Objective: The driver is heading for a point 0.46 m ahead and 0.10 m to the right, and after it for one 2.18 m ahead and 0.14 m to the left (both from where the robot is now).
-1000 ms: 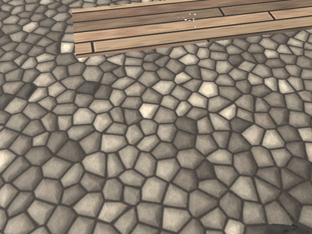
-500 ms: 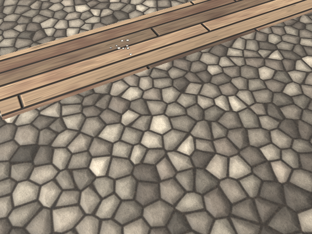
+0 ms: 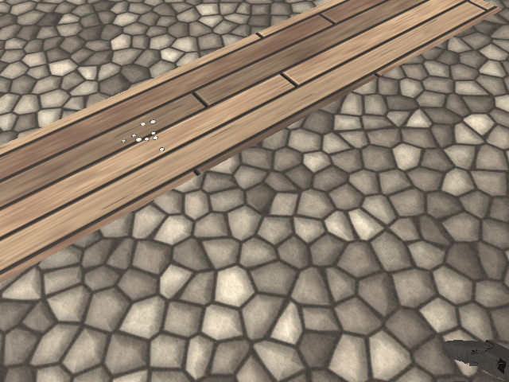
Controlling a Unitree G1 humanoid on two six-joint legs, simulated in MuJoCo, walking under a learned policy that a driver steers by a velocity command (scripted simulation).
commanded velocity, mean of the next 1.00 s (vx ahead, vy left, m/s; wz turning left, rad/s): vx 0.22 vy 0.00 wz -0.26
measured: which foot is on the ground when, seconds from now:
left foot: up 0.00-0.00, down 0.02-0.50, up 0.52-0.96, down 0.98-1.00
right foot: down 0.00-0.02, up 0.04-0.48, down 0.50-0.98, up 1.00-1.00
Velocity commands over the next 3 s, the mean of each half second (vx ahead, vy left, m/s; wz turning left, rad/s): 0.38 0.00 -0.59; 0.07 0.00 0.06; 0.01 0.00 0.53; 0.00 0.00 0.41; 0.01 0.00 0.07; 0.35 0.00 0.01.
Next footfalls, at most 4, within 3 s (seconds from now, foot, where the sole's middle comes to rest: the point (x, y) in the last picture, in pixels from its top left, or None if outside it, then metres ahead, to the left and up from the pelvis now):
0.02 left None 0.18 0.13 -0.77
0.50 right None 0.37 -0.16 -0.77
0.98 left None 0.36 0.08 -0.77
1.42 right None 0.39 -0.16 -0.77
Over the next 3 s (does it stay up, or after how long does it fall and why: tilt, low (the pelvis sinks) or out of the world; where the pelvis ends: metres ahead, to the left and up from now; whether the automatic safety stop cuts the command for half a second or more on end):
stays up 0.49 0.04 0.00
